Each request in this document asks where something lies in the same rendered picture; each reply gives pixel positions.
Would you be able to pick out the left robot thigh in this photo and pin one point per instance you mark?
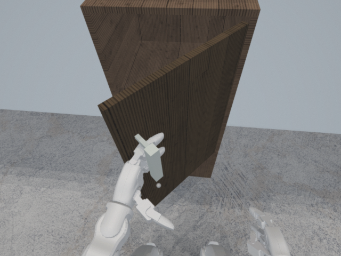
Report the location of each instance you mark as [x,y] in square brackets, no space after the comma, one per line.
[147,250]

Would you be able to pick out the cupboard door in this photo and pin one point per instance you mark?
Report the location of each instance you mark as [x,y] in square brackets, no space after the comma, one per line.
[185,100]

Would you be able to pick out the right robot thigh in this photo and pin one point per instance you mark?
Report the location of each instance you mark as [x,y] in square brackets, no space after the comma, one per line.
[214,250]

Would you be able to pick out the handle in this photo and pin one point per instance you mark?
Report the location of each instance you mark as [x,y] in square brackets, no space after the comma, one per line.
[152,154]

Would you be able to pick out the robot left hand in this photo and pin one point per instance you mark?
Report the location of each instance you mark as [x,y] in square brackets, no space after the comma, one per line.
[131,177]

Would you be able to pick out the robot right hand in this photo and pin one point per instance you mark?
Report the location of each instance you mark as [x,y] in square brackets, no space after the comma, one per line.
[272,242]

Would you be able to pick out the robot thigh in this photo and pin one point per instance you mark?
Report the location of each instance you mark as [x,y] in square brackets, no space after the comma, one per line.
[214,250]
[147,250]

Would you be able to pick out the robot left forearm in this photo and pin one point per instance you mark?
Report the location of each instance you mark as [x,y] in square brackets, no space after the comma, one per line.
[111,231]

